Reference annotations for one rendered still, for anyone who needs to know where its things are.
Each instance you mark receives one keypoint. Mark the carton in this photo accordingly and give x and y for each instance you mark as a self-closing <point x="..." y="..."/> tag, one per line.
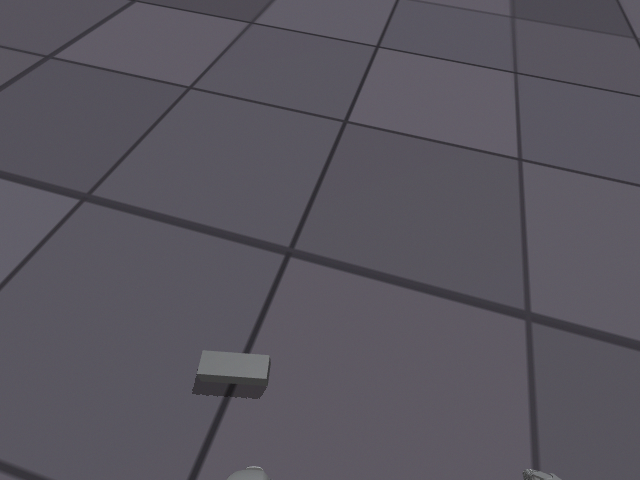
<point x="234" y="368"/>

